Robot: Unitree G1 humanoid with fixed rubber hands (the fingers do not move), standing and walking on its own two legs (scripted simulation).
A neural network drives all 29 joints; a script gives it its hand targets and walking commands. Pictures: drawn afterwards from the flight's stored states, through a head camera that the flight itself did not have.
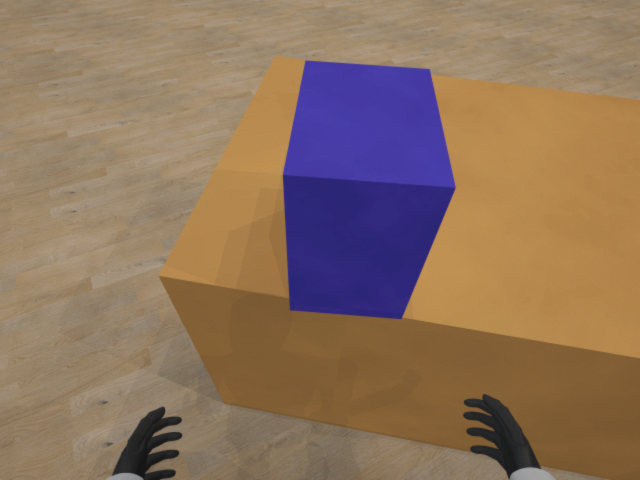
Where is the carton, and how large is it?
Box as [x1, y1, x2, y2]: [283, 60, 455, 318]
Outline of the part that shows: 305,60 283,171 290,309 401,318 455,188 429,69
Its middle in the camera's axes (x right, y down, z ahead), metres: +0.05 -0.06 +0.58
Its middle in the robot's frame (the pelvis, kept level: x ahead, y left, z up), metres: +0.49 -0.02 +0.06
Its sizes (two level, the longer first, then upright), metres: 0.245 0.177 0.283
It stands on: a pedestal, 0.70 m high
